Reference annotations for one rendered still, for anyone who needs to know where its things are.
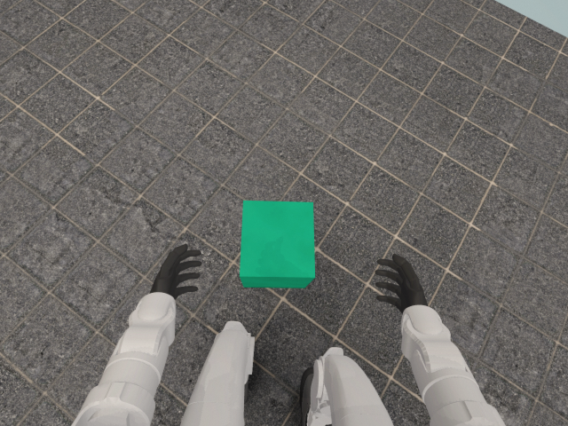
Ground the robot right shin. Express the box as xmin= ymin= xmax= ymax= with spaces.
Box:
xmin=307 ymin=347 xmax=343 ymax=426

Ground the robot left thigh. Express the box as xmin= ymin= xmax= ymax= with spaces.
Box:
xmin=180 ymin=329 xmax=255 ymax=426

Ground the robot left forearm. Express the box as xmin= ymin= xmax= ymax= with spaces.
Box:
xmin=71 ymin=292 xmax=176 ymax=426

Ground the robot right forearm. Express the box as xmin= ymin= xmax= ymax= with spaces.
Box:
xmin=401 ymin=305 xmax=506 ymax=426

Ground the left robot hand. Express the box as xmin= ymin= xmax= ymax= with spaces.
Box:
xmin=150 ymin=244 xmax=202 ymax=300

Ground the carton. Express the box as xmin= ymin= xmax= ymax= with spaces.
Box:
xmin=240 ymin=201 xmax=315 ymax=288

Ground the right robot hand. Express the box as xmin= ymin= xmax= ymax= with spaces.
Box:
xmin=375 ymin=254 xmax=428 ymax=314

